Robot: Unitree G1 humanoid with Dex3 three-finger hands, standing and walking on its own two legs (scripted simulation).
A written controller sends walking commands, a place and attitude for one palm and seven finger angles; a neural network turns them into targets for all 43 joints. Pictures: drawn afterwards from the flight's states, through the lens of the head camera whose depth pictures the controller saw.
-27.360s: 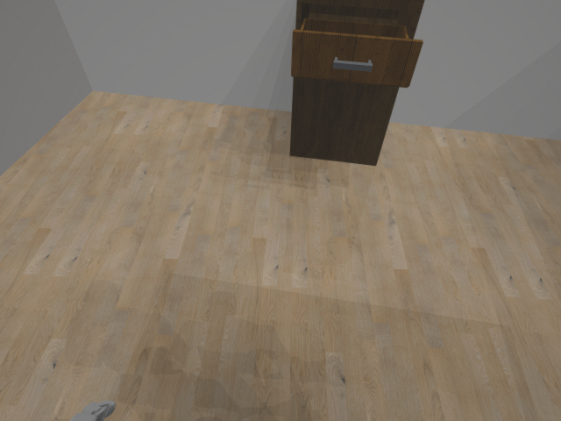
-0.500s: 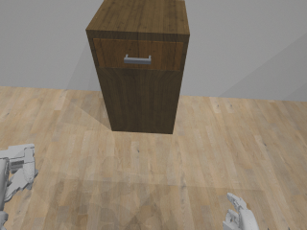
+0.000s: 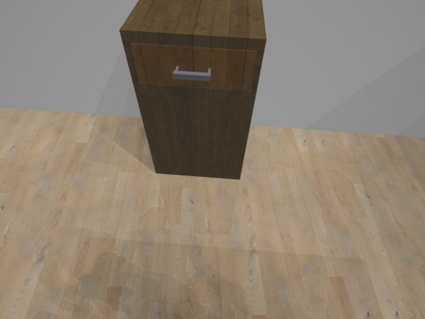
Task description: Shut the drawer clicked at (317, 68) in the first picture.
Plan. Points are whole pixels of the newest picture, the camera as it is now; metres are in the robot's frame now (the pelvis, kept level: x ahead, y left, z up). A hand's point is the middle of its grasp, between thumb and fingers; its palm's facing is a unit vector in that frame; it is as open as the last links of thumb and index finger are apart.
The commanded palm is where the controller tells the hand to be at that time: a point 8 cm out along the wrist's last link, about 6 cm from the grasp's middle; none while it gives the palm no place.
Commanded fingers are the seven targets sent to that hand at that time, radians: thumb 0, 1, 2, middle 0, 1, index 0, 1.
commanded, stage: let the arm hang, fingers relaxed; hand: left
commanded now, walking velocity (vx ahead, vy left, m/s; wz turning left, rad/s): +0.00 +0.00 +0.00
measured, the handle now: (192, 72) +0.91 +0.13 -0.07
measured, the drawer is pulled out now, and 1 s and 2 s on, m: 0.00 0.00 0.00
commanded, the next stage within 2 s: look to check the result in 0.58 s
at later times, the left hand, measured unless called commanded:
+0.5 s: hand out of the picture +0.08 +0.19 -0.16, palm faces -0.02 -0.97 -0.23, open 7.4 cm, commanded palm none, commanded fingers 0.00 0.90 0.90 -0.20 -0.30 -0.20 -0.30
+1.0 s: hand out of the picture +0.07 +0.20 -0.16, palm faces +0.00 -0.96 -0.28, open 7.4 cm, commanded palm none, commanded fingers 0.00 0.90 0.90 -0.20 -0.30 -0.20 -0.30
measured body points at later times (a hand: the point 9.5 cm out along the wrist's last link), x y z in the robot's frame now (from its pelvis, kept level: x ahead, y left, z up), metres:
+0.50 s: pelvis +0.02 +0.00 +0.00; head +0.03 -0.01 +0.45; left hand +0.08 +0.24 -0.14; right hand +0.04 -0.25 -0.15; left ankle +0.04 +0.10 -0.74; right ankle +0.01 -0.12 -0.74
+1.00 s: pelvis +0.03 -0.02 +0.01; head +0.05 -0.03 +0.46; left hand +0.07 +0.25 -0.14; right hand +0.06 -0.27 -0.15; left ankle +0.04 +0.10 -0.74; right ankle +0.01 -0.12 -0.74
